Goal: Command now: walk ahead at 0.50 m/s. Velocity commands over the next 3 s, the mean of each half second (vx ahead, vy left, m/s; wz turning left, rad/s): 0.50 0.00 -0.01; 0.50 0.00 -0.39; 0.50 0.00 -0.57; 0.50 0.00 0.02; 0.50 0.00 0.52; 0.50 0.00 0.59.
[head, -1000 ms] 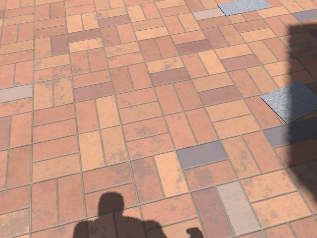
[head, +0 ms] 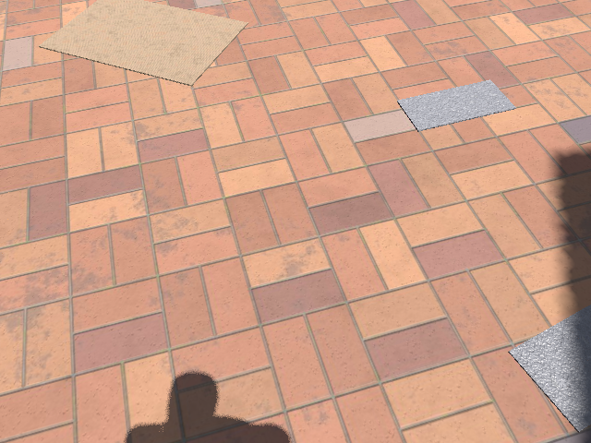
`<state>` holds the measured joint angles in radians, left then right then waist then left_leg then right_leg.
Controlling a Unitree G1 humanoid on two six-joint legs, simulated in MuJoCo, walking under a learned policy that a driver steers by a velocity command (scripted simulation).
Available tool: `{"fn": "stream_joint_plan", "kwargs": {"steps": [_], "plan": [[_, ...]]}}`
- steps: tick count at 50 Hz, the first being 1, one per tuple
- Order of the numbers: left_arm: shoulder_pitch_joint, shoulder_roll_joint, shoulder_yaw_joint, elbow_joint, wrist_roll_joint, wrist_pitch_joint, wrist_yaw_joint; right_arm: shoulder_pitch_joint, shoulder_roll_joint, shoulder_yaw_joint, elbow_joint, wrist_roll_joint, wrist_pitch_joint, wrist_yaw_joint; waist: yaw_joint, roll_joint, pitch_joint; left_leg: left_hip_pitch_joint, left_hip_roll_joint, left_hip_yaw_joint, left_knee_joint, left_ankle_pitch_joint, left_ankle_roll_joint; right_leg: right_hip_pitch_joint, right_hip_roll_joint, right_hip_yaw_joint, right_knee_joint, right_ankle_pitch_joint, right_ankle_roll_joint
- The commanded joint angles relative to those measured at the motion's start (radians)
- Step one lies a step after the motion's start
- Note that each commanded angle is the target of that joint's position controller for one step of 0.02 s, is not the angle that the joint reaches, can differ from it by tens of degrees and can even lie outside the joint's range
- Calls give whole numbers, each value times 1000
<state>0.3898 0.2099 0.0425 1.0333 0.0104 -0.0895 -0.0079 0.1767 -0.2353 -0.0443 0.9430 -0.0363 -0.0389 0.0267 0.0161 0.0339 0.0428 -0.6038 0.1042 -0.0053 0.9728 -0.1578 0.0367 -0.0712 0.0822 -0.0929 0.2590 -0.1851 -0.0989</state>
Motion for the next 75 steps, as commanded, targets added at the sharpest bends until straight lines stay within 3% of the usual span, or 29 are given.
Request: {"fn": "stream_joint_plan", "kwargs": {"steps": [1, 9, 12, 13, 14, 15, 17, 19, 25, 29, 35, 38, 40, 41, 42, 43, 45, 47, 49, 52, 62, 64, 66, 67, 68, 69, 70, 71, 75], "plan": [[19, 104, 12, -36, -3, -16, 2, -73, -25, 3, -68, 6, -3, 6, -7, -89, 52, -22, -1, 46, -152, 115, -21, -53, -240, 146, -146, 308, -99], [109, 130, 15, 12, 15, -4, 23, -225, -46, 6, -133, 12, -18, -1, 25, -104, 61, 21, -58, 76, -403, 69, 37, 174, -311, 134, -54, 513, -89], [60, 144, 19, 10, 14, 4, 25, 45, -82, -19, -48, 5, -39, -19, -100, -85, -73, 373, -140, 112, -519, 21, 97, 146, -272, 79, 269, 786, -47], [54, 125, 10, -10, 6, 2, 22, 225, -139, -40, 1, -15, -49, -30, -162, -39, -184, 638, -27, -9, -522, -2, 142, -28, -232, 52, 511, 577, -28], [153, 26, -11, -41, -36, 1, 9, 337, -250, -70, 11, -34, -47, -36, -139, 180, -333, 942, 282, -483, -585, -115, 273, -388, -68, -18, 912, 15, 26], [126, 107, 14, -28, -11, 4, 12, 280, -222, -66, 9, 6, -31, -25, -127, 112, -331, 901, 309, -669, -696, -119, 295, -508, -24, 117, 1044, -328, 12], [-14, 103, 20, -64, 1, 0, 6, 96, -108, -36, -17, 23, -34, -18, -59, 8, -76, 623, 223, -384, -747, -90, 236, -552, -126, 144, 1002, -171, 3], [-15, 70, 19, -60, 22, 19, -2, 63, -46, -17, 1, 25, -47, -24, 0, 26, -9, 465, 133, -228, -800, 21, 169, -462, -172, 136, 893, -111, 20], [-141, 54, 17, -104, 23, 60, -23, 181, -84, -21, 52, 23, -74, -29, 6, 17, 27, 466, 94, -85, -873, 145, 169, -555, -195, 99, 756, 39, 69], [-275, 43, 9, -152, 10, 56, -27, 232, -71, -13, 64, 20, -76, -34, -26, 17, 57, 513, 78, 13, -884, 213, 133, -590, -168, 96, 573, 165, 67], [-414, 35, -4, -215, 17, 47, -31, 314, -73, -9, 97, 12, -73, -54, -64, 18, 78, 687, 123, 114, -820, 436, 114, -576, -132, 5, 377, 157, 14], [-355, 53, 8, -212, 21, 43, -26, 290, -107, -17, 94, 9, -64, -67, -21, 47, 27, 756, 141, 165, -644, 839, 97, -460, -60, -55, 338, 22, -43], [-167, 90, 31, -159, 24, 36, -20, 271, -134, -25, 83, 8, -48, -67, 55, 59, -84, 735, 137, 196, -347, 956, 84, -248, 9, -75, 282, -29, -95], [-13, 140, 54, -116, 38, 31, -14, 246, -139, -25, 60, 14, -45, -64, 130, 28, -162, 572, 119, 211, -105, 777, 59, -11, -36, 22, 226, -12, -144], [85, 264, 92, -120, 49, 35, 0, 269, -66, -10, -5, 44, -53, -46, 133, -174, -290, 185, -11, 234, 312, 219, 5, 321, -334, 471, 204, -30, -291], [45, 275, 93, -123, 16, 50, -4, 208, -95, -21, -42, 30, -64, -35, 99, -175, -334, -39, -162, 44, 495, -357, -7, 385, -445, 843, 49, 50, -358], [-76, 199, 75, -131, -3, 57, 1, 95, -96, -19, -81, 26, -82, -25, 47, -35, -93, -119, -38, -33, 391, -179, 4, 141, -374, 569, 2, 65, -272], [-142, 135, 55, -139, -11, 48, 8, 114, -83, -20, -80, 2, -60, -28, -30, -7, -9, -2, 5, -31, 240, -148, -23, -61, -274, 419, -36, 210, -201], [-127, 141, 53, -140, -13, 29, 9, 127, -63, -17, -87, -15, -23, -22, -49, -34, -28, 53, 7, -17, 173, -141, -53, -114, -227, 361, -43, 297, -195], [-72, 184, 63, -137, -13, 19, 8, 33, -63, -16, -135, -13, -2, -15, -33, -58, -12, 3, 9, 7, 47, -50, -88, -128, -194, 338, -64, 316, -184], [83, 204, 67, -150, 5, 35, 20, -281, -86, 3, -277, 8, -17, -3, 83, -104, -1, -60, -66, -4, -336, 112, -75, 92, -205, 430, 35, 423, -130], [47, 223, 72, -168, 9, 34, 27, -232, -110, 0, -279, 11, -27, -5, 44, -117, -8, 57, -83, -20, -414, 70, -52, 77, -215, 456, 80, 459, -98], [-15, 247, 77, -190, 9, 27, 22, -46, -154, -18, -227, 14, -40, -20, -45, -105, -80, 339, -132, 0, -481, 7, -17, 4, -177, 445, 240, 601, -55], [-28, 232, 73, -197, 0, 18, 11, 94, -190, -32, -198, 5, -54, -33, -117, -43, -166, 551, -74, -44, -532, 17, 15, -77, -108, 393, 443, 539, -30], [-2, 141, 47, -232, -8, 10, 6, 254, -268, -47, -198, -18, -57, -52, -156, 82, -332, 781, 190, -301, -549, -179, 57, -208, -41, 302, 735, 170, -14], [129, 98, 41, -260, -34, 16, 5, 190, -337, -63, -204, -24, -40, -49, -47, 334, -381, 902, 372, -776, -704, -228, 171, -496, 84, 213, 937, -404, 9], [96, 181, 48, -217, 3, 37, 16, 111, -226, -48, -223, -8, -28, -43, -30, 118, -236, 766, 333, -727, -705, -370, 166, -572, -27, 220, 1020, -314, 0], [17, 185, 50, -222, 11, 42, 4, 52, -140, -26, -234, 2, -27, -40, -34, 10, -113, 628, 273, -540, -720, -325, 142, -559, -61, 206, 991, -211, 6], [-35, 139, 43, -244, 26, 77, -30, 79, -109, -14, -188, 11, -53, -35, -5, 79, -38, 471, 157, -180, -774, 83, 96, -494, -121, 167, 911, -121, 39]]}}
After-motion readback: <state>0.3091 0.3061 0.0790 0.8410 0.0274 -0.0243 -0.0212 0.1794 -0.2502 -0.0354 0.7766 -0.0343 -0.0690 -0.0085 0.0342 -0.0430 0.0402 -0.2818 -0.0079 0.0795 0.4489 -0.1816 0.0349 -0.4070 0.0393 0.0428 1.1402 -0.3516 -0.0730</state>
